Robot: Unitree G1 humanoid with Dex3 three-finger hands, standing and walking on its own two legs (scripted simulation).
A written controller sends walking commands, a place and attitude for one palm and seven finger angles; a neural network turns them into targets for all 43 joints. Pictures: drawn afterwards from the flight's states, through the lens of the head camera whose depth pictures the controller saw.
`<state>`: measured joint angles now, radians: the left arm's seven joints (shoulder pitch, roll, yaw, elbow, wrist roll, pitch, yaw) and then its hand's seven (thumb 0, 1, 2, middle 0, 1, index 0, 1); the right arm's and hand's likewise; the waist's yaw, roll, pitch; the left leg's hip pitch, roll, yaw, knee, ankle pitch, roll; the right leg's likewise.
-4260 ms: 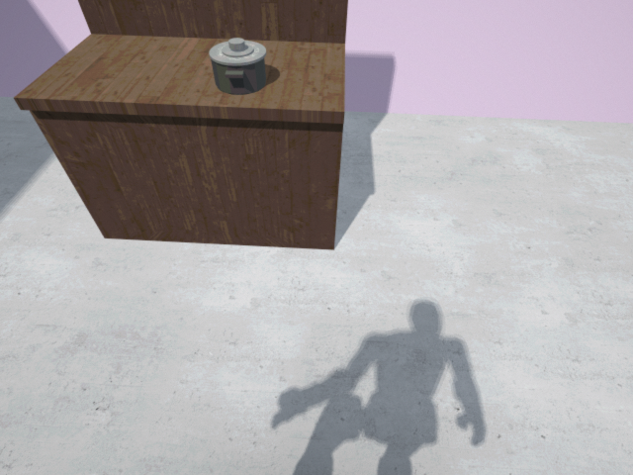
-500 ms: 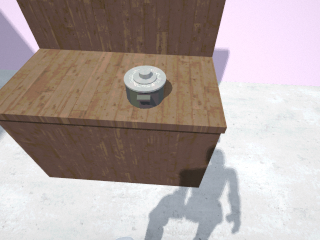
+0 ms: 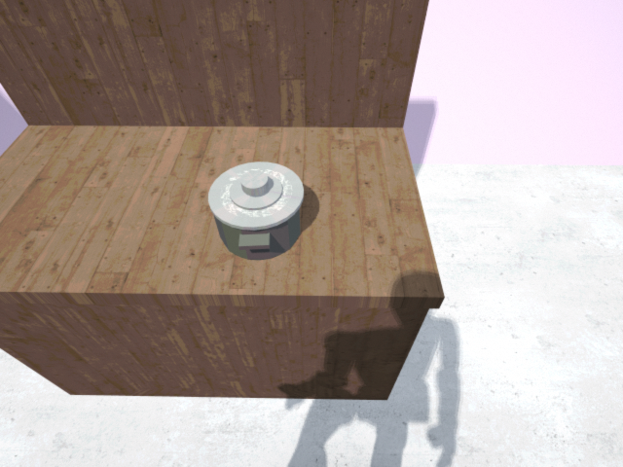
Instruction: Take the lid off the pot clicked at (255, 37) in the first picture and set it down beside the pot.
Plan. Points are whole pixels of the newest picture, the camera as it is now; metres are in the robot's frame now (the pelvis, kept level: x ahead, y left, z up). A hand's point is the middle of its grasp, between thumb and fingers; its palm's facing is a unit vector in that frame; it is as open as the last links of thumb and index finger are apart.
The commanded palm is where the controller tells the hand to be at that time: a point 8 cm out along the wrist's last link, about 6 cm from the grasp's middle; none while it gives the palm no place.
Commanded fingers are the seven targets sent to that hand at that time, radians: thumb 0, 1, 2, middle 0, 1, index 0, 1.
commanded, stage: come to a stop and stand still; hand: left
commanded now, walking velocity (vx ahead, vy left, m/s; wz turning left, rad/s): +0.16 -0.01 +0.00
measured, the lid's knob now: (254, 182) +0.57 +0.13 +0.02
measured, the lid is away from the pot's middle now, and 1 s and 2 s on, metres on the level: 0.00 0.00 0.00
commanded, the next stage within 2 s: look again from close up in 0.94 s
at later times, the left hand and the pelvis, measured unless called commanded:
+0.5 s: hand out of the picture +0.08 +0.18 -0.17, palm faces +0.07 -0.97 -0.23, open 7.4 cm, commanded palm none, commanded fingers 0.00 0.90 0.90 -0.20 -0.30 -0.20 -0.30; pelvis +0.05 -0.01 +0.00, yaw +0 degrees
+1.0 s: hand out of the picture +0.06 +0.16 -0.17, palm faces +0.02 -0.98 -0.20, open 7.4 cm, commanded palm none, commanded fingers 0.00 0.90 0.90 -0.20 -0.30 -0.20 -0.30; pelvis +0.04 -0.01 +0.00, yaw +0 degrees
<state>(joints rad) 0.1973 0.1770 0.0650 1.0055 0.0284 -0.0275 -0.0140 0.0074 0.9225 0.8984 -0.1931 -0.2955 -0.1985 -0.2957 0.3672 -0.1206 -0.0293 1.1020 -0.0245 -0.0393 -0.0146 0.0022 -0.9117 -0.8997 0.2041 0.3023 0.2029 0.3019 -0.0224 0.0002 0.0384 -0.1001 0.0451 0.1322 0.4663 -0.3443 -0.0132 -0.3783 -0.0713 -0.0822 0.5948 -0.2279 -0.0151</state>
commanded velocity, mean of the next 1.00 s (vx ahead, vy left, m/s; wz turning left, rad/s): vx -0.08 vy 0.01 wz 0.00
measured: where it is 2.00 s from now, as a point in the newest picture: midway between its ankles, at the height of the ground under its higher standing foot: outside the picture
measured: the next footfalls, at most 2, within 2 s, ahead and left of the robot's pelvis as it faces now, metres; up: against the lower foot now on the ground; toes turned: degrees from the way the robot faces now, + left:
right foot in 0.02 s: +0.07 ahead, -0.13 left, +0.00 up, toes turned -1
left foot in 0.28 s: +0.13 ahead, +0.10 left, +0.00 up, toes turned +2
